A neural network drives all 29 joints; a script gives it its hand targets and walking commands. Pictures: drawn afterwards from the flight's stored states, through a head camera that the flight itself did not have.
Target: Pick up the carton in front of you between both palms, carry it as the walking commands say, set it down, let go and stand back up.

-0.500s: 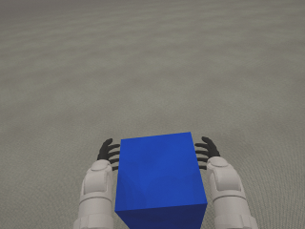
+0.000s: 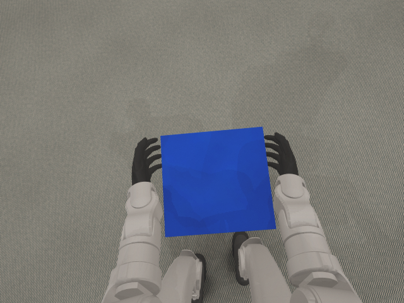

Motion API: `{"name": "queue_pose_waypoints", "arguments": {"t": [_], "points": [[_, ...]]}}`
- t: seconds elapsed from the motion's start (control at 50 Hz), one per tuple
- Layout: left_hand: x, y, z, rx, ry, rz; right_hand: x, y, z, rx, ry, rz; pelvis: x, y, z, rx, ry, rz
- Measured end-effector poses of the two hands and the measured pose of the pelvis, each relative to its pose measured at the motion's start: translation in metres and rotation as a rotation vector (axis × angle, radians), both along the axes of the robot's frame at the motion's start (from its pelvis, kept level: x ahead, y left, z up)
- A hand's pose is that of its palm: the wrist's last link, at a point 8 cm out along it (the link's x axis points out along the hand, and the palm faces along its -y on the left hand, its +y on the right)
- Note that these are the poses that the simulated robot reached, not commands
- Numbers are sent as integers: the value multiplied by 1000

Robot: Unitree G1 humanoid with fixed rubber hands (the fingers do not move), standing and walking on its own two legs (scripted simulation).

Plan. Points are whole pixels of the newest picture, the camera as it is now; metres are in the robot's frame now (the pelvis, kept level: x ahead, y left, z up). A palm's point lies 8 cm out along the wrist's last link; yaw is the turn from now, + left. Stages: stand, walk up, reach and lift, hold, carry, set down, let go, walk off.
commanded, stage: set down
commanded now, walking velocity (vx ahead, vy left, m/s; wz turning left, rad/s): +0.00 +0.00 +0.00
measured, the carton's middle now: (215, 183) +0.36 +0.00 -0.20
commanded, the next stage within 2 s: none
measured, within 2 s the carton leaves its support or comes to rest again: rests again in 1.30 s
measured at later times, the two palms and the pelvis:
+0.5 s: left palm (155, 174) +0.39 +0.15 -0.21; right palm (265, 159) +0.43 -0.13 -0.23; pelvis -0.04 +0.01 -0.15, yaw +4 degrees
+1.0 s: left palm (175, 179) +0.41 +0.13 -0.37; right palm (263, 165) +0.45 -0.15 -0.40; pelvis -0.05 -0.01 -0.25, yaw +8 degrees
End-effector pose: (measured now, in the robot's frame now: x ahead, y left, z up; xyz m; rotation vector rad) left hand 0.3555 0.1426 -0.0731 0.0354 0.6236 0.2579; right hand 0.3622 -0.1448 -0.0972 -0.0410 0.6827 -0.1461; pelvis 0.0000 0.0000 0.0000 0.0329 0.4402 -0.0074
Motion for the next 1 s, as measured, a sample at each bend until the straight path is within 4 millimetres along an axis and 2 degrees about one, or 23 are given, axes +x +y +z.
{"name": "queue_pose_waypoints", "arguments": {"t": [0.22, 0.42, 0.52, 0.6, 0.8, 0.9, 1.0], "points": [[23, -1, -39, -32, -86, 41, 23, 1, -42, 13, -82, -17, -29, 4, -68, 9, 103, 8], [28, 6, -111, -73, -12, 81, 48, 6, -110, -8, -6, 49, -42, 5, -127, 20, 195, 40], [40, 13, -140, -73, -29, 110, 68, 14, -138, -6, -20, 71, -41, 7, -153, 18, 249, 53], [51, 12, -163, -78, -29, 111, 78, 13, -162, -7, -12, 75, -36, 8, -169, 12, 290, 66], [60, -10, -235, -87, 30, 68, 75, -11, -240, -7, 67, 54, -27, 7, -204, 17, 370, 83], [55, -12, -270, -73, 31, 78, 78, -13, -275, 3, 68, 68, -33, 2, -225, 37, 370, 84], [57, -8, -299, -65, 10, 100, 88, -8, -300, -10, 45, 97, -46, -5, -251, 54, 334, 88]]}}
